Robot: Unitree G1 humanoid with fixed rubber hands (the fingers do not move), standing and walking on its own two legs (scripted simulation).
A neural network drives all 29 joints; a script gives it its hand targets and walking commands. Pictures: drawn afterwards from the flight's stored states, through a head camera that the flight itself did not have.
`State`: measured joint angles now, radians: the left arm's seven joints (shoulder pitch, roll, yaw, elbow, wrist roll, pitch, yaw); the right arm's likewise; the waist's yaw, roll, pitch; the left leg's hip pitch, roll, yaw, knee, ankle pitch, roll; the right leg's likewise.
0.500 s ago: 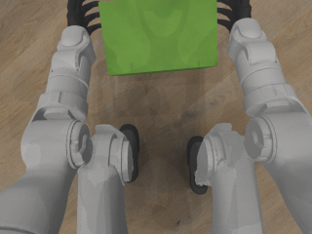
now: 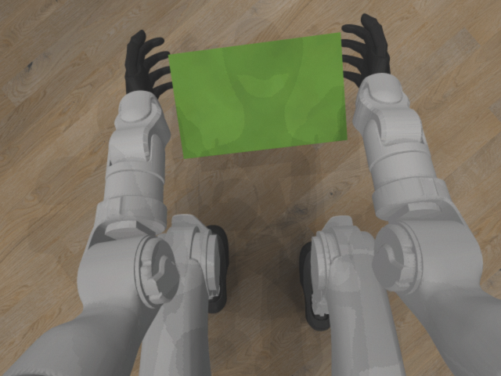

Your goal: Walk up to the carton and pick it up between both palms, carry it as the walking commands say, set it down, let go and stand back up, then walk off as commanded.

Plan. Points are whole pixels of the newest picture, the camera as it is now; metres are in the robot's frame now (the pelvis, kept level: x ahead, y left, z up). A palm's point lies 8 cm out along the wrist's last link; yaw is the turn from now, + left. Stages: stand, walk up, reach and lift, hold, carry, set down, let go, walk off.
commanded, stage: reach and lift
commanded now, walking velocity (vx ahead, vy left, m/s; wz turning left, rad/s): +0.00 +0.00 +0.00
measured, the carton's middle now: (258, 104) +0.51 +0.02 -0.19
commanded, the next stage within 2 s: none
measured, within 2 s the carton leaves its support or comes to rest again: neither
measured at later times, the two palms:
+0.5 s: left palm (120, 83) +0.48 +0.19 -0.02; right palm (393, 65) +0.50 -0.13 -0.02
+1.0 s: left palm (72, 64) +0.47 +0.19 +0.06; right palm (434, 43) +0.49 -0.13 +0.06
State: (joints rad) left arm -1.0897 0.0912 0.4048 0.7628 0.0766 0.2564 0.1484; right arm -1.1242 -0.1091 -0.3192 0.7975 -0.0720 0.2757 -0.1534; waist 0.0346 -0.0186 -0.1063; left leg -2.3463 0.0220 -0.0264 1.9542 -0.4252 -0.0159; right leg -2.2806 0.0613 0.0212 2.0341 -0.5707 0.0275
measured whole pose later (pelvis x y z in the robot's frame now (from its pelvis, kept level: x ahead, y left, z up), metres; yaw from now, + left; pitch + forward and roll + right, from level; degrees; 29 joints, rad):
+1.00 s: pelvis +0.02 +0.00 +0.11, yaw +0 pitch +44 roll -2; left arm -0.89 -0.01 0.45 0.66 0.19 0.35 0.14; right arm -0.90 0.01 -0.40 0.69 -0.19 0.35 -0.08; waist 0.03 -0.01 -0.28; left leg -1.98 0.01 -0.04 1.61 -0.41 -0.02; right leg -1.91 0.05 0.02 1.67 -0.54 0.02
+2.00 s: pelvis +0.05 +0.00 +0.25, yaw +1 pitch +32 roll -1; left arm -0.62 -0.12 0.46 0.57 0.27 0.35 0.09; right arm -0.63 0.10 -0.42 0.62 -0.26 0.35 -0.06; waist 0.03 -0.02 -0.28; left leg -1.36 0.00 -0.03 1.13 -0.33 -0.01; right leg -1.30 0.04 0.03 1.18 -0.44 0.01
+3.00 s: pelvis +0.10 +0.01 +0.36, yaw +2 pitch +8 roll -1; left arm -0.33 -0.17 0.36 0.36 0.30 0.48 -0.01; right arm -0.33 0.15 -0.36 0.41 -0.31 0.47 0.04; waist 0.04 -0.01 -0.09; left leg -0.46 0.01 -0.03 0.46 -0.15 -0.01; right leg -0.39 0.02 0.04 0.47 -0.23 0.00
